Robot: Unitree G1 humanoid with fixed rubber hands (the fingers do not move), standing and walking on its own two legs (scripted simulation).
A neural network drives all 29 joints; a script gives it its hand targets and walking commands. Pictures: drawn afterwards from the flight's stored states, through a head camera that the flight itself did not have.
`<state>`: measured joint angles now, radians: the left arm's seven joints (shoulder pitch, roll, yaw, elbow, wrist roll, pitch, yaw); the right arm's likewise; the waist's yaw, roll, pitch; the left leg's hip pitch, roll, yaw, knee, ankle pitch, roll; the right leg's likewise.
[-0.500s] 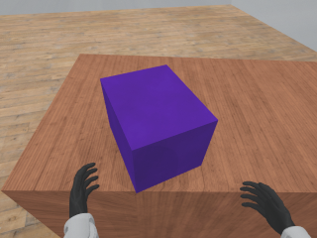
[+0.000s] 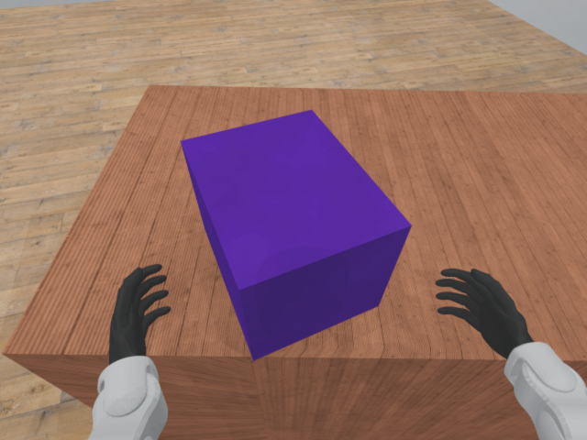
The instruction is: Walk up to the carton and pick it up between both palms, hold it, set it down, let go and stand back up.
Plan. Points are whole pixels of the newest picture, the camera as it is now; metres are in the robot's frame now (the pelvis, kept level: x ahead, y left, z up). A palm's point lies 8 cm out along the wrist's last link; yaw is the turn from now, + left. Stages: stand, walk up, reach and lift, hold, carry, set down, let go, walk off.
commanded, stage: reach and lift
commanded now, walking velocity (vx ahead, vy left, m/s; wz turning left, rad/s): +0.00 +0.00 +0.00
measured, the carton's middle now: (284, 227) +0.40 +0.04 +0.05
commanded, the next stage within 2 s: none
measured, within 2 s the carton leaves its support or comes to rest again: neither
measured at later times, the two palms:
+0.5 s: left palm (119, 304) +0.24 +0.21 +0.12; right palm (485, 256) +0.32 -0.23 +0.11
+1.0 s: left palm (112, 255) +0.27 +0.22 +0.16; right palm (465, 188) +0.39 -0.20 +0.16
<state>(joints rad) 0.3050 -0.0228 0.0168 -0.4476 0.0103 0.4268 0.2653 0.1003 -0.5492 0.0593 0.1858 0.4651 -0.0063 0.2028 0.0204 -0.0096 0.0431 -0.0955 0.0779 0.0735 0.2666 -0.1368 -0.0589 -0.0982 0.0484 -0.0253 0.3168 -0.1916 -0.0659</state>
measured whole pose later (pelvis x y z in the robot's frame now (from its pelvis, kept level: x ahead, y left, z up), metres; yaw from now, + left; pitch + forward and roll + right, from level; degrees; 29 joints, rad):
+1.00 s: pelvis -0.02 -0.01 +0.00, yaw +1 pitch +2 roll +1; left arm -0.32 0.04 0.21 -0.28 -0.05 0.84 0.23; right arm -0.64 -0.56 0.14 0.50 0.54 0.33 0.10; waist 0.09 -0.01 -0.02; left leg -0.21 0.09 0.05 0.28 -0.10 -0.06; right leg -0.21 0.06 -0.05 0.35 -0.17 -0.08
